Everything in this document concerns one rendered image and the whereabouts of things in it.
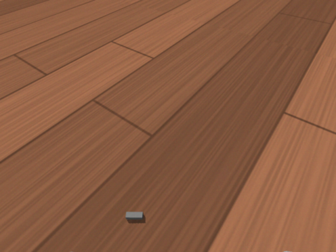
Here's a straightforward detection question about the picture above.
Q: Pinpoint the small box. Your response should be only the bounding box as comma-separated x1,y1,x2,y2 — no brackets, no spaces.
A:
125,212,143,219

